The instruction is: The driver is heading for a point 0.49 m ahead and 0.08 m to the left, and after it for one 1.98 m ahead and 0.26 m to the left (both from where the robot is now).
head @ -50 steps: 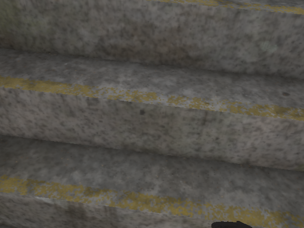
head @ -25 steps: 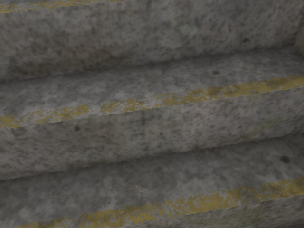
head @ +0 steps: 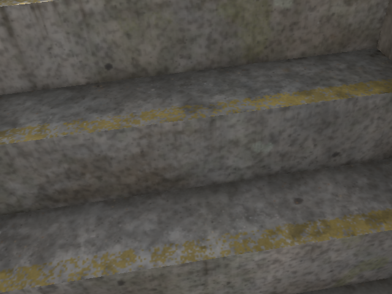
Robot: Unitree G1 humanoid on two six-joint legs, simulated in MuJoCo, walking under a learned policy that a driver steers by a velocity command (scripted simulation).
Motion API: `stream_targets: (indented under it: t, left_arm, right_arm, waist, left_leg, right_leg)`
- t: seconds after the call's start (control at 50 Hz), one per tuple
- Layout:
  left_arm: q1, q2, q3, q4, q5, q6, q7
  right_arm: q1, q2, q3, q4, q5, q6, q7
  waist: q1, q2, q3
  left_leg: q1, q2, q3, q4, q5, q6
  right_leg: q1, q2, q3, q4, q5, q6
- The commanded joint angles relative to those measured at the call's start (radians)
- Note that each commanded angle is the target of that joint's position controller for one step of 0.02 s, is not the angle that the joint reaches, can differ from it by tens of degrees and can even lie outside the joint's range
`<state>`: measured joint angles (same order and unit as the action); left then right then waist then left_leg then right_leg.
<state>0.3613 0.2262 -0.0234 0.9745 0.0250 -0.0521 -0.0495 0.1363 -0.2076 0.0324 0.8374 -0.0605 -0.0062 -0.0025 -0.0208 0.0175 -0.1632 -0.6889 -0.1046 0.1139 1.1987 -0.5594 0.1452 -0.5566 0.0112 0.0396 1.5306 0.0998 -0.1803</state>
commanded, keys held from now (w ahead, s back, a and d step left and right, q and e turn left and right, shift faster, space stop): w+q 0.80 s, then e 0.20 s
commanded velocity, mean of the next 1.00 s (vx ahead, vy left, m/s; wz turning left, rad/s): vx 0.47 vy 0.00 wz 0.47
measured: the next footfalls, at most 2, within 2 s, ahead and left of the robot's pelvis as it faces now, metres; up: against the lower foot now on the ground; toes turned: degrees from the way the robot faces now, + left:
right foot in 0.40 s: +0.36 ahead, -0.17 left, +0.22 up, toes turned +7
left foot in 1.10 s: +0.31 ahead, +0.30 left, +0.22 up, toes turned +34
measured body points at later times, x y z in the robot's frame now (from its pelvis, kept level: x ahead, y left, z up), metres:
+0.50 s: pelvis +0.19 -0.08 +0.19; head +0.22 -0.06 +0.63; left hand +0.37 +0.16 +0.12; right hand +0.24 -0.31 +0.04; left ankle +0.07 +0.04 -0.44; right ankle +0.32 -0.17 -0.42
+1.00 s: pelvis +0.34 +0.03 +0.32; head +0.35 +0.03 +0.77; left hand +0.19 +0.20 +0.17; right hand +0.58 +0.01 +0.22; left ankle +0.34 +0.23 -0.22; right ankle +0.32 -0.17 -0.41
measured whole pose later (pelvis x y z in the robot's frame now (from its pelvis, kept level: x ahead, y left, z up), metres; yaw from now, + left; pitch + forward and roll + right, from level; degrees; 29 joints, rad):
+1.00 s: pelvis +0.34 +0.03 +0.32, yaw +30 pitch +2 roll +0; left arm 0.43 0.13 0.03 0.96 0.02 0.00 0.05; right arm 0.09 -0.06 0.06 0.71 0.02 0.02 0.00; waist 0.08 0.01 -0.02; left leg -1.05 0.18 -0.02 1.62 -0.07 0.03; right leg 0.02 -0.23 -0.34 0.33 -0.32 0.09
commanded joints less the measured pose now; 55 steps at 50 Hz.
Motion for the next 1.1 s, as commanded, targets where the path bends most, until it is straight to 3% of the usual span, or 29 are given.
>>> stream_targets:
  t: [0.02, 0.06, 0.12, 0.2, 0.26, 0.32, 0.34, 0.36, 0.38, 0.4, 0.42, 0.44, 0.46, 0.5, 0.52, 0.54, 0.56, 0.6, 0.68, 0.7, 0.8, 0.84, 0.92, 0.96, 1.0, 1.04, 1.06, 1.08, 1.1]
  left_arm:
    - [-0.322, -0.14, -0.047, -0.326, 0.031, -0.069, -0.058]
    - [-0.179, -0.142, -0.071, -0.291, 0.007, -0.069, -0.05]
    - [-0.252, -0.081, -0.083, -0.305, 0.02, -0.061, 0.009]
    - [-0.424, -0.183, -0.12, -0.363, 0.0, -0.067, 0.038]
    - [-0.575, -0.191, -0.13, -0.426, 0.004, -0.102, 0.011]
    - [-0.767, -0.211, -0.144, -0.534, -0.003, -0.095, 0.048]
    - [-0.83, -0.221, -0.163, -0.578, 0.009, -0.08, 0.052]
    - [-0.772, -0.233, -0.146, -0.577, 0.007, -0.061, 0.054]
    - [-0.483, -0.13, -0.052, -0.496, -0.01, -0.052, 0.063]
    - [-0.321, 0.006, 0.004, -0.453, -0.005, -0.057, 0.058]
    - [-0.06, 0.131, 0.054, -0.397, 0.005, -0.069, 0.044]
    - [0.101, 0.249, 0.099, -0.332, 0.029, -0.054, 0.07]
    - [0.065, 0.236, 0.104, -0.299, 0.044, -0.048, 0.094]
    - [-0.067, 0.038, 0.066, -0.224, 0.008, 0.021, 0.118]
    - [-0.172, -0.094, 0.028, -0.184, 0.017, 0.037, 0.108]
    - [-0.246, -0.171, 0.0, -0.152, 0.029, 0.044, 0.1]
    - [-0.28, -0.192, -0.007, -0.121, 0.029, 0.043, 0.089]
    - [-0.268, -0.108, 0.02, -0.082, 0.035, 0.031, 0.069]
    - [-0.161, 0.004, 0.042, -0.097, 0.019, 0.027, 0.065]
    - [-0.126, 0.018, 0.043, -0.104, 0.039, 0.02, 0.067]
    - [0.044, 0.042, 0.054, -0.084, 0.021, -0.007, 0.086]
    - [0.106, 0.026, 0.053, -0.066, 0.046, -0.019, 0.094]
    - [0.018, 0.056, 0.074, -0.092, 0.03, 0.017, 0.104]
    - [0.022, 0.096, 0.101, -0.074, -0.001, 0.042, 0.108]
    - [0.081, 0.046, 0.088, -0.054, -0.045, 0.08, 0.113]
    - [0.236, 0.113, 0.097, -0.028, -0.018, 0.096, 0.111]
    - [0.212, 0.092, 0.077, -0.064, -0.008, 0.071, 0.108]
    - [0.116, 0.173, 0.095, -0.112, -0.039, 0.042, 0.11]
    - [-0.036, 0.149, 0.091, -0.175, -0.023, 0.021, 0.093]
  right_arm:
    - [0.071, 0.108, 0.023, 0.093, 0.017, -0.01, -0.001]
    - [0.051, 0.125, 0.026, 0.105, 0.019, -0.005, 0.015]
    - [0.039, 0.028, 0.004, 0.095, 0.021, -0.042, 0.042]
    - [0.315, 0.017, -0.004, 0.187, 0.018, -0.059, 0.051]
    - [0.408, 0.071, -0.005, 0.173, 0.016, -0.028, 0.022]
    - [0.473, 0.04, -0.027, 0.17, 0.045, -0.03, -0.027]
    - [0.431, -0.049, -0.062, 0.151, 0.103, -0.022, -0.06]
    - [0.41, -0.035, -0.057, 0.181, 0.092, -0.014, -0.073]
    - [0.375, -0.072, -0.059, 0.19, 0.031, -0.023, -0.069]
    - [0.331, -0.12, -0.073, 0.18, 0.052, -0.041, -0.062]
    - [0.194, -0.179, -0.096, 0.139, 0.059, -0.069, -0.053]
    - [0.119, -0.114, -0.101, 0.057, 0.059, -0.101, -0.013]
    - [0.116, 0.062, -0.064, 0.028, 0.044, -0.119, 0.005]
    - [-0.12, 0.069, -0.055, -0.153, 0.069, -0.089, 0.052]
    - [-0.095, 0.087, -0.042, -0.185, 0.068, -0.054, 0.042]
    - [0.0, 0.104, -0.031, -0.163, 0.054, -0.029, 0.042]
    - [0.09, 0.118, -0.025, -0.136, 0.078, -0.009, 0.046]
    - [0.143, 0.152, -0.011, -0.126, 0.092, 0.002, 0.035]
    - [0.013, 0.115, -0.007, -0.18, 0.088, 0.009, -0.011]
    - [-0.04, 0.106, -0.006, -0.189, 0.083, 0.007, -0.02]
    - [-0.128, 0.074, -0.01, -0.252, 0.104, -0.019, -0.008]
    - [-0.163, 0.086, -0.006, -0.248, 0.088, -0.02, -0.005]
    - [-0.128, 0.104, 0.001, -0.225, 0.079, 0.005, -0.021]
    - [-0.29, 0.127, 0.026, -0.278, 0.083, 0.005, -0.014]
    - [-0.368, 0.125, 0.034, -0.298, 0.07, -0.018, 0.023]
    - [-0.362, 0.072, 0.019, -0.321, 0.076, -0.059, 0.054]
    - [-0.179, -0.029, -0.031, -0.277, 0.082, -0.078, 0.064]
    - [-0.029, -0.079, -0.062, -0.224, 0.073, -0.071, 0.055]
    - [0.075, -0.079, -0.061, -0.168, 0.045, -0.062, 0.039]
  waist:
    - [0.088, -0.059, 0.209]
    - [0.156, -0.055, 0.227]
    - [0.155, -0.049, 0.214]
    - [0.007, 0.1, 0.202]
    - [-0.061, 0.039, 0.143]
    - [-0.106, 0.119, 0.135]
    - [-0.089, 0.194, 0.123]
    - [-0.019, 0.224, 0.065]
    - [0.132, 0.313, -0.114]
    - [0.214, 0.355, -0.171]
    - [0.336, 0.287, -0.289]
    - [0.316, -0.133, -0.412]
    - [0.226, -0.461, -0.512]
    - [0.12, -0.308, -0.194]
    - [0.026, -0.137, 0.032]
    - [-0.044, -0.113, 0.091]
    - [-0.112, -0.091, 0.165]
    - [-0.145, -0.068, 0.218]
    - [-0.081, -0.07, 0.254]
    - [-0.046, -0.075, 0.219]
    - [0.015, -0.031, 0.226]
    - [0.047, -0.06, 0.229]
    - [0.041, -0.117, 0.252]
    - [0.088, -0.154, 0.277]
    - [0.139, -0.12, 0.288]
    - [0.171, -0.135, 0.145]
    - [0.082, -0.091, 0.006]
    - [-0.011, -0.195, -0.044]
    - [-0.063, -0.222, 0.0]
  left_leg:
    - [0.087, 0.225, -0.744, -0.681, -0.236, 0.068]
    - [0.08, 0.183, -0.562, -0.723, -0.042, 0.028]
    - [-0.055, 0.156, -0.425, -0.772, 0.161, 0.041]
    - [0.329, 0.252, -0.634, -0.851, 0.13, 0.116]
    - [0.504, 0.264, -0.625, -0.843, 0.291, 0.106]
    - [0.446, 0.288, -0.612, -1.022, 0.336, 0.141]
    - [0.316, 0.299, -0.553, -1.232, 0.415, 0.138]
    - [0.238, 0.288, -0.477, -1.217, 0.621, 0.115]
    - [0.338, 0.301, -0.404, -1.073, 1.371, 0.105]
    - [0.503, 0.274, -0.34, -0.852, 1.833, 0.083]
    - [0.439, 0.249, -0.33, -0.49, 2.07, 0.074]
    - [0.133, 0.132, -0.307, -0.151, 1.706, 0.046]
    - [-0.164, -0.037, -0.448, 0.457, 0.678, -0.008]
    - [-0.378, 0.064, -0.366, 0.751, 0.612, 0.011]
    - [-0.397, 0.1, -0.291, 0.765, 0.627, 0.005]
    - [-0.341, 0.104, -0.265, 0.871, 0.624, 0.001]
    - [-0.318, 0.109, -0.264, 0.903, 0.613, -0.002]
    - [-0.372, 0.09, -0.247, 0.921, 0.683, -0.007]
    - [-0.578, 0.088, -0.22, 0.866, 0.682, -0.09]
    - [-0.615, 0.096, -0.197, 0.928, 0.681, -0.101]
    - [-0.839, 0.162, -0.261, 0.896, 0.631, -0.096]
    - [-0.82, 0.189, -0.263, 0.862, 0.623, -0.105]
    - [-0.598, 0.261, -0.188, 0.596, 0.605, -0.113]
    - [-0.43, 0.313, -0.031, 0.321, 0.469, -0.118]
    - [-0.328, 0.272, 0.058, -0.042, 0.295, -0.124]
    - [-0.003, 0.1, 0.167, -0.47, 0.253, -0.16]
    - [0.326, 0.08, 0.073, -0.721, 0.696, -0.132]
    - [0.468, 0.129, -0.038, -1.002, 0.872, -0.123]
    - [0.692, 0.265, -0.167, -1.103, 1.12, -0.127]
  right_leg:
    - [-0.61, 0.015, 0.115, 0.738, -0.121, -0.014]
    - [-0.651, -0.019, 0.087, 0.673, -0.169, 0.037]
    - [-0.596, -0.045, -0.036, 0.556, 0.003, 0.094]
    - [-1.035, -0.07, -0.031, 0.964, -0.181, 0.129]
    - [-1.068, -0.109, -0.064, 0.71, -0.115, 0.148]
    - [-0.89, -0.123, -0.135, 0.369, -0.199, 0.198]
    - [-0.571, -0.115, -0.2, 0.005, -0.437, 0.184]
    - [-0.241, -0.079, -0.21, -0.124, -0.582, 0.158]
    - [0.058, 0.003, -0.294, -0.015, -0.665, 0.141]
    - [0.1, 0.009, -0.171, -0.165, -0.76, 0.099]
    - [0.371, -0.087, 0.133, -0.347, -0.816, 0.032]
    - [0.657, -0.313, 0.658, -0.728, -0.774, -0.067]
    - [0.755, -0.497, 1.115, -1.053, -0.905, -0.164]
    - [0.389, -0.425, 0.766, -1.04, -1.117, -0.015]
    - [0.104, -0.408, 0.519, -0.947, -1.031, 0.025]
    - [-0.037, -0.383, 0.393, -0.892, -0.911, 0.067]
    - [-0.144, -0.34, 0.24, -0.905, -0.847, 0.109]
    - [-0.154, -0.331, 0.08, -0.966, -0.722, 0.109]
    - [-0.012, -0.358, -0.028, -1.136, -0.672, 0.061]
    - [0.053, -0.389, -0.013, -1.176, -0.651, 0.039]
    - [0.392, -0.424, -0.069, -1.235, -0.625, 0.042]
    - [0.462, -0.436, -0.099, -1.262, -0.523, 0.031]
    - [0.456, -0.407, -0.225, -1.344, -0.379, 0.046]
    - [0.433, -0.409, -0.217, -1.499, -0.347, 0.018]
    - [0.588, -0.306, -0.238, -1.44, -0.051, 0.027]
    - [0.736, -0.27, -0.191, -1.168, 0.705, 0.058]
    - [0.72, -0.257, -0.151, -1.018, 0.94, 0.085]
    - [0.722, -0.244, -0.11, -0.94, 0.727, 0.131]
    - [0.46, -0.164, -0.1, -0.742, 0.234, 0.163]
